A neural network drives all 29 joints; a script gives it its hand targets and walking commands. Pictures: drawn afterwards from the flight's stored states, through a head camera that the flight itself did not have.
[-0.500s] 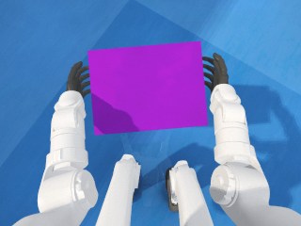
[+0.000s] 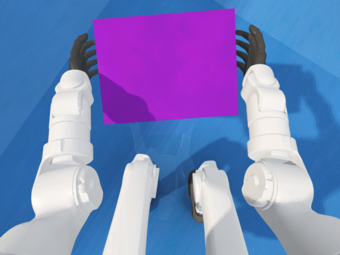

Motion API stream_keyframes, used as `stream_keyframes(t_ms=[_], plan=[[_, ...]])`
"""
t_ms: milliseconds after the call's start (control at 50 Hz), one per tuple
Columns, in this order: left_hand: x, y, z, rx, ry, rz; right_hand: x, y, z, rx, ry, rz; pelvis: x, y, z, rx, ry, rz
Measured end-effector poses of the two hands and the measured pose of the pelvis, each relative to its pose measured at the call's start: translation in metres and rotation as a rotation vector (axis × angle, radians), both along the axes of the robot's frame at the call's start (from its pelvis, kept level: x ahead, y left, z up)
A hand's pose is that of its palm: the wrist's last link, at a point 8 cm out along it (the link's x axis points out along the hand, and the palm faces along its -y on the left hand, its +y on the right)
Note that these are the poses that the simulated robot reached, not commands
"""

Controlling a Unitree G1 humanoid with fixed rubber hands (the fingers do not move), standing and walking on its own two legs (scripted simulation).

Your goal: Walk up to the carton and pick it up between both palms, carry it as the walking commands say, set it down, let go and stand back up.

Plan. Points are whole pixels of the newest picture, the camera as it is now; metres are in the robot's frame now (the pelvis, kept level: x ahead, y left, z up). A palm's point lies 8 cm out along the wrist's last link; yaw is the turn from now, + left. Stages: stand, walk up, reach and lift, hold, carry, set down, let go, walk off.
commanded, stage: set down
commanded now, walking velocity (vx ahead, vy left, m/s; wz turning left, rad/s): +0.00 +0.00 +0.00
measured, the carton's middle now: (168, 75) +0.50 +0.06 -0.18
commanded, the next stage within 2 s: none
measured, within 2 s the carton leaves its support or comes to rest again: neither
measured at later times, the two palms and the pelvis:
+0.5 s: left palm (92, 75) +0.48 +0.25 -0.18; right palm (236, 71) +0.53 -0.11 -0.17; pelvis -0.01 +0.00 -0.06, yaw +0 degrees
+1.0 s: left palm (101, 76) +0.51 +0.25 -0.26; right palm (226, 76) +0.54 -0.12 -0.25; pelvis -0.01 +0.00 -0.12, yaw -1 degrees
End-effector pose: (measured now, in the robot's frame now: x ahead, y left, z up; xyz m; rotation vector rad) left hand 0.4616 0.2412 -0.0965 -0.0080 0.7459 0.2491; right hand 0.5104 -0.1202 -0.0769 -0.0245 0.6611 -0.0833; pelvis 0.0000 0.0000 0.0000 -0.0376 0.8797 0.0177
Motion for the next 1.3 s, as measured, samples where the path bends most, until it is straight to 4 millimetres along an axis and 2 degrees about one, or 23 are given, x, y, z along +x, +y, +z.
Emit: stream_keyframes(t_ms=[420,840,940,1080,1300], plan=[[0.018,0.005,-0.072,0.021,0.004,-0.022,0.016,0.005,-0.074,-0.002,0.002,-0.003,-0.011,0.000,-0.054,-0.005,0.002,0.001],[0.035,0.011,-0.147,0.034,0.022,-0.044,0.031,0.009,-0.151,0.000,0.021,0.000,-0.012,0.002,-0.103,-0.007,-0.044,-0.010],[0.040,0.009,-0.160,0.037,0.031,-0.054,0.032,0.006,-0.167,-0.001,0.030,-0.004,-0.009,0.004,-0.112,-0.004,-0.064,-0.018],[0.047,0.005,-0.167,0.033,0.021,-0.055,0.035,0.002,-0.177,-0.010,0.022,-0.011,-0.006,0.002,-0.119,0.001,-0.087,-0.021],[0.039,0.008,-0.174,0.029,0.035,-0.050,0.035,0.006,-0.181,-0.014,0.037,0.004,-0.007,-0.002,-0.124,0.006,-0.107,-0.023]])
